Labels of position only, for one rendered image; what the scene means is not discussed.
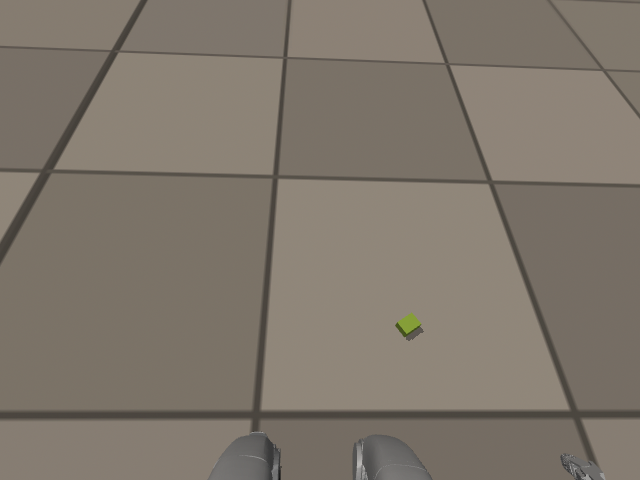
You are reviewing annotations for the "small box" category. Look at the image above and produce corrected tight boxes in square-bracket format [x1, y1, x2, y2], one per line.
[395, 313, 421, 338]

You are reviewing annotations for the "right robot hand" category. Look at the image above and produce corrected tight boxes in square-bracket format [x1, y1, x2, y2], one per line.
[560, 454, 605, 480]

